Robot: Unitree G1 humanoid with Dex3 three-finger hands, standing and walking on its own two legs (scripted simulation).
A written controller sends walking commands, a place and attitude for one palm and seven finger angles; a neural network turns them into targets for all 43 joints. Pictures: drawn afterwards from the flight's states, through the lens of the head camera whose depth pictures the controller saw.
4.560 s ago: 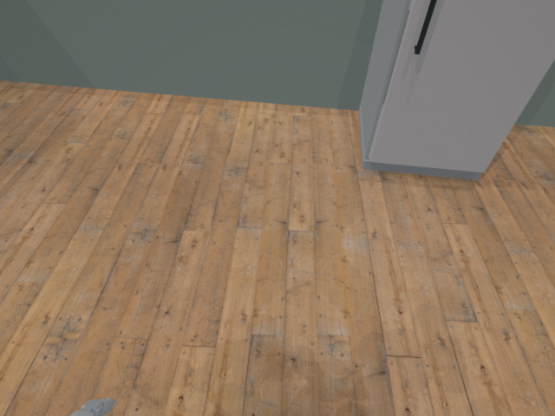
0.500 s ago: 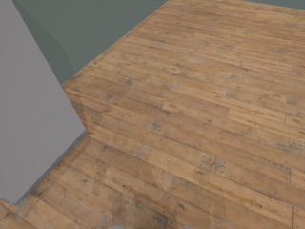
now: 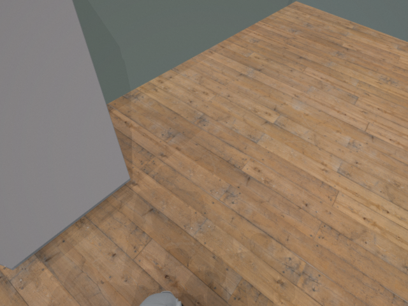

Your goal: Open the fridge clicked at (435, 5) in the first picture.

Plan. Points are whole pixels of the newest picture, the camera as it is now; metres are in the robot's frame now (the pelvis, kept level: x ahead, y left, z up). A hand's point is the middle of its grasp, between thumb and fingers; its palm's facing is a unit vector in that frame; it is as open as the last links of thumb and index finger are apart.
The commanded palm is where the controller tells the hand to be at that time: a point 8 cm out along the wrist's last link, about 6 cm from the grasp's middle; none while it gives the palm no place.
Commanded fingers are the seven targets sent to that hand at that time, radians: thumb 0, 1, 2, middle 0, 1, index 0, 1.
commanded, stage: turn to face it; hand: left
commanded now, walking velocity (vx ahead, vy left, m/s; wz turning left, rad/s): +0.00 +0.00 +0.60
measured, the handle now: out of the picture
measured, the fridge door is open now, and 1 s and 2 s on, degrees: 0 0 0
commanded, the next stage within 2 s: take the last steps up to it in 1.38 s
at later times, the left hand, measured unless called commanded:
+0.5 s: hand out of the picture +0.09 +0.15 -0.12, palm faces +0.29 -0.91 -0.28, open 7.4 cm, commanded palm none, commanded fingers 0.00 0.90 0.90 -0.20 -0.30 -0.20 -0.30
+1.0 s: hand out of the picture -0.10 +0.17 -0.16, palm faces +0.61 -0.74 -0.27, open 7.4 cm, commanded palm none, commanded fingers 0.00 0.90 0.90 -0.20 -0.30 -0.20 -0.30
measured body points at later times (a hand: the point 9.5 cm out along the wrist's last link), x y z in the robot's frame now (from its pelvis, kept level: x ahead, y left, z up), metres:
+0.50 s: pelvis +0.03 -0.07 +0.02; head +0.06 -0.09 +0.46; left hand +0.07 +0.20 -0.10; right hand +0.14 -0.31 -0.14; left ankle +0.03 +0.06 -0.67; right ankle +0.04 -0.17 -0.72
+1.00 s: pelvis +0.01 -0.03 +0.01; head +0.04 +0.02 +0.46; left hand -0.13 +0.21 -0.14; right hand +0.27 -0.16 -0.11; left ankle -0.06 +0.04 -0.72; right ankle +0.05 -0.18 -0.64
